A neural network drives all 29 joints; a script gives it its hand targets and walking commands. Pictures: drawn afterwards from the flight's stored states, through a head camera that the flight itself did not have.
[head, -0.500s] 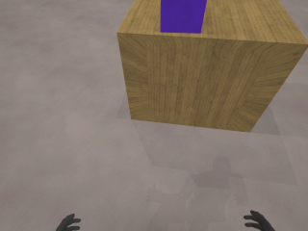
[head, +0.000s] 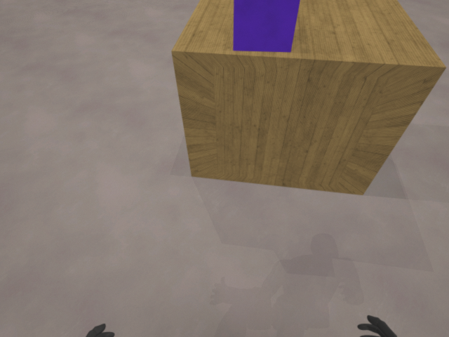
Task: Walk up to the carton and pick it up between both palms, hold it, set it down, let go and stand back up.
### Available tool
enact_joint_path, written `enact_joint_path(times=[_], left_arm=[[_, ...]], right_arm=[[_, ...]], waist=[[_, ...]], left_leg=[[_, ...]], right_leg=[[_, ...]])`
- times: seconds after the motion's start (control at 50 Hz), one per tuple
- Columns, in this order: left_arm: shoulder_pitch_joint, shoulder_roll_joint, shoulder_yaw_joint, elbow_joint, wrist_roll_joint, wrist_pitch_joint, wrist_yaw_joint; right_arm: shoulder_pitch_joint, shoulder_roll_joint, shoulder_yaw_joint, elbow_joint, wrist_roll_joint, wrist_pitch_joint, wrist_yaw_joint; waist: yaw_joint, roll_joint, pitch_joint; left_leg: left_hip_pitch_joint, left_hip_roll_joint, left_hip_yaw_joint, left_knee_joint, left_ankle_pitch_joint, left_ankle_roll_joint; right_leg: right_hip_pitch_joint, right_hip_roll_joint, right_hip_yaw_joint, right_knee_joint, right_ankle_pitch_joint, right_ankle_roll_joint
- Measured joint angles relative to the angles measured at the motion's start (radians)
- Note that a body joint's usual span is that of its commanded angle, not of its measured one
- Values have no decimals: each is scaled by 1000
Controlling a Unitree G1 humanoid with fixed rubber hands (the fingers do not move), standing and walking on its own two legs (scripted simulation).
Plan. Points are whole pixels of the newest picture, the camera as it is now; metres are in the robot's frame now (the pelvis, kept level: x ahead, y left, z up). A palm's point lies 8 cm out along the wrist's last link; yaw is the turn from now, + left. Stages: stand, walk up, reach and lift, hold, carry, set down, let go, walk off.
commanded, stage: walk up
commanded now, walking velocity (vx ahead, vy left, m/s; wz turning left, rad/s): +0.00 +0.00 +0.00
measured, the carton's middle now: (264, 3) +1.13 -0.15 +0.11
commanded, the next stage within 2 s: none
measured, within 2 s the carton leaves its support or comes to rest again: neither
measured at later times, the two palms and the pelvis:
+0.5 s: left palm out of the picture +0.14 +0.24 -0.08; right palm out of the picture +0.09 -0.38 -0.10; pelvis +0.05 -0.07 +0.01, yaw -3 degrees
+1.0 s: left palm (93, 300) +0.21 +0.28 -0.11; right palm (395, 265) +0.25 -0.32 -0.07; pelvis +0.16 -0.02 +0.01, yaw -4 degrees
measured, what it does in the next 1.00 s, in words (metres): walks ahead: right foot, then left foot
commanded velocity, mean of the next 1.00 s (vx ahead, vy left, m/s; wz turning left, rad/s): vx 0.00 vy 0.00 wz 0.00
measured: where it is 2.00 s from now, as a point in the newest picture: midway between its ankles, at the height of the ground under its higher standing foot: (234, 301)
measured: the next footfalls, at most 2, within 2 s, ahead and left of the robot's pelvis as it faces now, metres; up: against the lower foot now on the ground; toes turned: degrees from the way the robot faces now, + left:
right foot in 0.36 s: +0.12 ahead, -0.17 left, +0.00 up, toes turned -3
left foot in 0.86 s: +0.26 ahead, +0.08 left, +0.00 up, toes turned -1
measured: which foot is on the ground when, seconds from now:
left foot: down 0.00-0.38, up 0.40-0.84, down 0.86-1.00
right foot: down 0.00-0.14, up 0.16-0.34, down 0.36-0.88, up 0.90-1.00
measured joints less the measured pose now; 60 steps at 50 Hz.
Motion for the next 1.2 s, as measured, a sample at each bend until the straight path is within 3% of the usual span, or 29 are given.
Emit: enact_joint_path(times=[0.08,0.14,0.22,0.28,0.36,0.4,0.48,0.64,0.76,0.86,0.9,0.96,1.0,1.1,1.2], left_arm=[[0,0,0,13,0,0,-1],[3,9,0,16,0,0,-17],[4,42,0,16,0,-4,-28],[4,86,0,15,0,-9,-34],[6,122,0,14,0,-32,-45],[12,123,2,15,0,-59,-45],[46,98,2,16,0,-73,-45],[105,92,2,16,0,-77,-45],[114,92,2,15,0,-77,-45],[115,92,2,16,0,-71,-45],[114,98,2,17,0,-65,-42],[114,93,2,16,0,-48,-42],[115,94,2,16,0,-48,-42],[115,103,2,18,0,-42,-42],[115,104,2,21,0,-34,-42]], right_arm=[[0,-1,0,14,0,-1,2],[18,-14,0,14,0,-20,28],[52,-43,0,14,0,-53,39],[94,-52,0,15,0,-57,38],[133,-77,0,14,0,-54,43],[132,-91,0,16,0,-40,39],[100,-102,0,14,0,-22,31],[26,-110,0,14,0,-22,47],[-38,-111,0,14,0,-22,64],[-70,-111,0,13,0,-41,63],[-70,-93,0,14,0,-58,55],[-41,-71,0,14,0,-68,54],[-12,-67,0,14,0,-67,54],[46,-66,0,14,0,-67,50],[80,-67,0,14,0,-67,51]], waist=[[0,0,0],[0,-1,0],[-1,10,11],[-2,7,20],[-4,3,20],[-2,11,25],[-2,16,25],[15,40,24],[27,48,24],[37,47,23],[34,9,41],[33,-7,43],[32,-9,43],[24,-17,45],[18,-19,45]], left_leg=[[0,0,0,0,3,2],[6,-4,0,0,-29,27],[12,17,2,-2,-33,59],[41,50,3,-2,-34,46],[71,85,10,2,-67,9],[47,97,6,93,-93,23],[-85,38,-4,312,-99,28],[-241,58,-6,316,-9,28],[-247,78,-6,217,29,28],[-135,63,-7,-22,71,29],[-99,35,14,-39,161,25],[-48,32,24,-41,115,27],[-15,35,26,-52,97,31],[41,34,35,-63,71,35],[83,29,64,-64,33,37]], right_leg=[[1,0,0,-1,4,-2],[1,0,0,16,-63,-30],[-57,3,-1,153,-99,-37],[-83,-1,0,184,-100,-36],[-65,-6,1,41,-67,-34],[-57,8,-8,26,59,-20],[-13,13,-9,-23,42,-29],[90,32,-10,-138,57,-39],[125,34,-10,-152,27,-28],[125,32,-11,-115,-22,-2],[98,6,8,12,-61,-17],[3,21,16,277,-66,-25],[-38,20,17,333,-64,-25],[-108,12,18,329,-15,-19],[-114,5,18,205,-9,-6]])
